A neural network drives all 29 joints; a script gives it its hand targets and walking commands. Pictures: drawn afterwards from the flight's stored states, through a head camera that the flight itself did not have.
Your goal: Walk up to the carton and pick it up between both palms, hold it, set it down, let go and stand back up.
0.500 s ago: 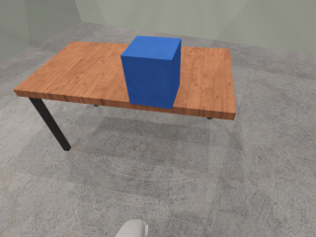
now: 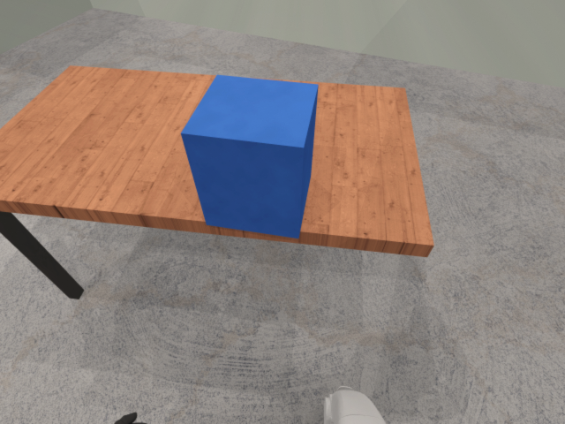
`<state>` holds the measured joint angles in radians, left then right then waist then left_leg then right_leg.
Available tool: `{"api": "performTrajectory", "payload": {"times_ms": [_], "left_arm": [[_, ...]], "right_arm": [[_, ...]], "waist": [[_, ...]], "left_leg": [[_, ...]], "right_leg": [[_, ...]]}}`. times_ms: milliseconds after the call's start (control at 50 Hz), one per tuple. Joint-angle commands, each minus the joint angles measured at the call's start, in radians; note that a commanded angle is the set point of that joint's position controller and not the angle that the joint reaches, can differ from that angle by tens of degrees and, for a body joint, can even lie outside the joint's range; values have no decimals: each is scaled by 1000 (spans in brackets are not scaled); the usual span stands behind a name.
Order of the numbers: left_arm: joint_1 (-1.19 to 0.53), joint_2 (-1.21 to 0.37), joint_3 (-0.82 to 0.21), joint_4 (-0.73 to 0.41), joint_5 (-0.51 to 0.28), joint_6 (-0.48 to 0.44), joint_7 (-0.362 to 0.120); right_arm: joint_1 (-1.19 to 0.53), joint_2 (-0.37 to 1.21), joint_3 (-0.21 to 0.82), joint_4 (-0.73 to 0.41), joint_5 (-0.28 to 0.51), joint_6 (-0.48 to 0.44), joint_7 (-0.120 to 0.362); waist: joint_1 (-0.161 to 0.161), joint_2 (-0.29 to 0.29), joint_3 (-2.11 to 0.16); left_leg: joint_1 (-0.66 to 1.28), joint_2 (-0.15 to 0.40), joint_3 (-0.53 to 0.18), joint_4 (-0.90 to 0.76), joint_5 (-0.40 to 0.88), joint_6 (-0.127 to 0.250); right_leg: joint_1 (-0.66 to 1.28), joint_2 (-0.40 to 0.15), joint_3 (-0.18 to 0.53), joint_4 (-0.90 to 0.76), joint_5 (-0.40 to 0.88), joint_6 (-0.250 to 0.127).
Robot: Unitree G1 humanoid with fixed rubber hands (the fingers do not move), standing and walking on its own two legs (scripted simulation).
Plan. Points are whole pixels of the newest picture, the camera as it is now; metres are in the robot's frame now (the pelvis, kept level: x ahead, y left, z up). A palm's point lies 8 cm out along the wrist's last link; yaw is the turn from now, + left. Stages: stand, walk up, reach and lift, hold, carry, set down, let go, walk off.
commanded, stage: walk up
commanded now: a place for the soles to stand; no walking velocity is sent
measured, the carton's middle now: (258, 158) +0.61 +0.06 -0.01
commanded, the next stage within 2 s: none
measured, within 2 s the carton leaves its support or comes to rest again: neither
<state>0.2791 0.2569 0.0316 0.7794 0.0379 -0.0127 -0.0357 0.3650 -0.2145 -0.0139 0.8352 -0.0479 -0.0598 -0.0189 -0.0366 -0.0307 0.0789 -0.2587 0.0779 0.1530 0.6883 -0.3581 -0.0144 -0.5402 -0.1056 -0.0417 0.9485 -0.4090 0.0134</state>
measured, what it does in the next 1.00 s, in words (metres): walks ahead: right foot, then left foot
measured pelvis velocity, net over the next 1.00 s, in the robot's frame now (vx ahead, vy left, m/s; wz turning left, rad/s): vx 0.16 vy -0.01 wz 0.03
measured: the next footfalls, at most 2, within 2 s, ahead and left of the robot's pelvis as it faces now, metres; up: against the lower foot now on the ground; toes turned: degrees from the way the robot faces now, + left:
right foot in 0.06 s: +0.18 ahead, -0.14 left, +0.00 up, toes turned +0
left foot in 0.36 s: +0.26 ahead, +0.11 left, +0.00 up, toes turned +8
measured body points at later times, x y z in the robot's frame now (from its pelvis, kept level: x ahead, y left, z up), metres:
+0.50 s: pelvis +0.15 -0.01 -0.01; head +0.17 +0.01 +0.44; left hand +0.17 +0.23 -0.16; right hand +0.28 -0.23 -0.13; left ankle +0.22 +0.10 -0.71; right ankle +0.14 -0.14 -0.71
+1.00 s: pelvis +0.16 -0.01 +0.02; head +0.17 -0.01 +0.47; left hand +0.23 +0.23 -0.13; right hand +0.24 -0.25 -0.13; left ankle +0.22 +0.10 -0.71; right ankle +0.14 -0.14 -0.71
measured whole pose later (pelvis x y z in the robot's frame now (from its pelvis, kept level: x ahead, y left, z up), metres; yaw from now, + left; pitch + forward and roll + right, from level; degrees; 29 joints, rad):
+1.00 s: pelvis +0.16 -0.01 +0.02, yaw +1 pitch -2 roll +0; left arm 0.23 0.19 -0.03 0.95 -0.01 -0.01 0.00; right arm 0.19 -0.22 0.03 1.00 0.00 0.01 0.00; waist -0.01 0.01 0.05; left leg -0.30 0.04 0.11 0.55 -0.21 0.02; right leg -0.17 -0.03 -0.02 0.55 -0.34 0.02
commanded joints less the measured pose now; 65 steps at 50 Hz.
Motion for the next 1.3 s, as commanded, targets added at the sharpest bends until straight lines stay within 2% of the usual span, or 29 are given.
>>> {"api": "performTrajectory", "payload": {"times_ms": [0, 40, 60, 80, 100, 120, 160, 220, 280, 320, 340, 360, 380, 400, 420, 460, 480, 500, 520, 560, 580, 620, 680, 820, 1200, 1220, 1240, 1260, 1280], "left_arm": [[197, 26, 23, -27, -5, -25, -13], [300, 75, 56, 3, -1, -36, -3], [331, 128, 72, -8, 1, -39, 9], [342, 182, 75, -39, -15, -37, 29], [287, 233, 82, -42, -37, -25, 50], [239, 227, 77, -59, -41, -25, 61], [192, 201, 66, -61, -23, -39, 67], [142, 137, 40, -40, -6, -65, 67], [4, 121, 22, -44, 5, -64, 63], [-32, 121, 11, -34, 3, -44, 55], [1, 96, -2, -23, -3, -34, 49], [54, 56, -19, -15, -14, -27, 43], [108, 22, -34, -18, -30, -14, 43], [135, 33, -24, -8, -43, 17, 55], [112, 33, -23, -6, -33, 40, 67], [87, 29, -24, 1, -30, 44, 70], [126, 29, -24, 18, -32, 33, 70], [164, 34, -22, 36, -33, 18, 68], [171, 51, -17, 47, -31, 2, 63], [42, 106, -6, 40, -40, -9, 48], [4, 95, -8, 39, -43, -7, 43], [23, 60, -21, 44, -40, -9, 44], [36, 67, -23, 64, -42, -16, 44], [-3, 70, -27, 90, -46, -9, 45], [19, 79, -41, 193, -41, -15, 49], [182, 111, -4, 181, -6, -27, 76], [243, 195, 26, 200, -3, -26, 96], [234, 227, 45, 198, 0, -23, 122], [195, 211, 50, 183, 5, -26, 141]], "right_arm": [[-96, -191, -39, -71, -5, -7, 0], [-49, -122, -9, -48, -14, 18, 14], [-9, -70, 11, -50, -13, 27, 25], [6, -52, 16, -78, 1, 38, 34], [-7, -120, 0, -108, 12, 49, 32], [-36, -135, -2, -115, 14, 49, 33], [-55, -138, -3, -110, 11, 34, 27], [-27, -121, -8, -89, 11, 26, 27], [23, -47, 1, -69, 24, 25, 25], [83, -35, -6, -36, 30, 14, 20], [88, -63, -18, -32, 25, 9, 16], [75, -110, -34, -46, 22, 9, 12], [35, -160, -45, -87, 27, 13, 7], [-2, -185, -47, -101, 46, 27, 3], [-40, -190, -49, -104, 57, 38, -2], [-125, -176, -36, -109, 50, 56, -13], [-172, -167, -26, -112, 40, 60, -13], [-214, -152, -16, -114, 35, 64, -7], [-227, -125, -4, -108, 32, 65, 3], [-188, -83, 8, -83, 45, 67, 14], [-180, -89, 9, -63, 43, 65, 13], [-198, -121, 6, -28, 42, 54, 15], [-212, -120, 9, -7, 40, 42, 17], [-229, -115, 18, 49, 45, 50, 17], [-150, -150, 21, 169, 44, 50, 12], [-225, -244, -18, 113, -15, 75, 31], [-288, -203, -10, 69, -37, 93, 42], [-300, -179, -10, 42, -48, 103, 49], [-281, -162, -8, 27, -49, 111, 55]], "waist": [[110, 109, 18], [149, -63, 1], [161, -236, 0], [151, -295, 4], [129, -187, 55], [120, -148, 106], [115, -163, 98], [75, -117, 57], [2, -123, -31], [-35, -80, -109], [-33, -9, -133], [-21, 71, -175], [-4, 182, -211], [9, 223, -218], [5, 219, -169], [21, 218, -99], [52, 232, -108], [82, 203, -129], [85, 150, -148], [13, 10, -108], [4, 16, -85], [31, 53, -106], [35, 22, -167], [36, 14, -83], [30, 40, -33], [93, 87, -29], [123, -2, 55], [130, -41, 117], [104, -53, 135]], "left_leg": [[-320, 248, -231, -292, -343, 181], [-462, 121, -111, -50, -454, 113], [-485, 32, -19, 222, -387, 64], [-487, -58, -62, 490, -343, 32], [-529, -33, -137, 581, -322, 36], [-569, 5, -163, 627, -258, 29], [-595, 48, -192, 592, -220, 19], [-425, 62, -208, 448, -177, 0], [-140, 24, -142, 188, -28, 10], [73, -40, -54, -39, 275, 35], [171, -56, -58, -109, 443, 44], [252, 7, -145, -77, 600, 67], [208, 188, -361, -161, 640, 137], [89, 319, -547, -258, 561, 271], [30, 332, -584, -309, 387, 311], [-2, 287, -498, -307, 316, 271], [-31, 258, -434, -264, 361, 234], [-73, 215, -355, -209, 398, 190], [-82, 166, -282, -143, 408, 142], [17, 46, -189, -128, 175, 78], [58, 53, -204, -147, 173, 75], [36, 94, -244, -175, 348, 94], [74, 95, -214, -159, 468, 103], [28, 70, -188, -216, 280, 88], [35, 75, -203, -328, 74, 77], [-96, -4, -62, -92, -116, 36], [-339, -48, -46, 50, -177, 2], [-494, 13, -122, 189, -213, -7], [-550, 73, -190, 241, -159, -14]], "right_leg": [[322, 26, -33, -201, 193, -21], [519, 109, -45, -251, 116, -35], [493, -31, 189, -399, -132, -66], [387, -237, 645, -702, -481, -141], [338, -318, 818, -809, -625, -229], [331, -338, 797, -794, -583, -265], [358, -334, 655, -731, -393, -301], [280, -309, 431, -663, 103, -295], [205, -198, 131, -503, 650, -227], [167, -121, 8, -323, 654, -166], [120, -87, -18, -245, 590, -124], [72, -48, -41, -180, 442, -77], [83, 18, -62, -66, 128, -31], [164, 73, -3, 9, -268, -20], [151, 49, 36, 31, -332, -18], [124, 31, 55, -60, -223, -19], [187, 13, 57, -185, -83, -22], [291, 5, 52, -338, 110, -26], [342, -12, 81, -414, 242, -35], [166, -41, 182, -472, 133, -72], [132, -25, 159, -467, 109, -73], [233, 6, 107, -433, 225, -49], [301, -2, 107, -432, 329, -55], [278, -12, 116, -502, 252, -62], [263, 4, 118, -569, 123, -61], [341, -100, 287, -643, -55, -142], [414, -241, 504, -738, -194, -219], [434, -343, 610, -764, -222, -278], [439, -367, 594, -752, -150, -282]]}}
